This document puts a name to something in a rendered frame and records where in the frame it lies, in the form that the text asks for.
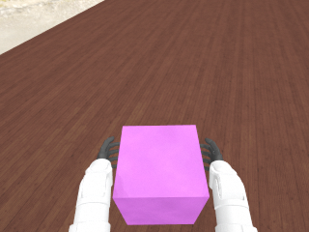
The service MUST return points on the left robot hand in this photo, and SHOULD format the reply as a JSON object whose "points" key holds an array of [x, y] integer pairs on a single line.
{"points": [[104, 152]]}

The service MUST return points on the carton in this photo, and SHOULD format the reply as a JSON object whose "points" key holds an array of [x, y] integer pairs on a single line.
{"points": [[160, 176]]}

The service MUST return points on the robot right forearm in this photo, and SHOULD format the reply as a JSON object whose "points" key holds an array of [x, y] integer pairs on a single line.
{"points": [[229, 199]]}

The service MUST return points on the robot left forearm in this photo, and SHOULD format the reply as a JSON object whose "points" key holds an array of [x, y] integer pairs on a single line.
{"points": [[93, 199]]}

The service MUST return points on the right robot hand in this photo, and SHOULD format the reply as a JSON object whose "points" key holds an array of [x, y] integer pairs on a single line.
{"points": [[213, 154]]}

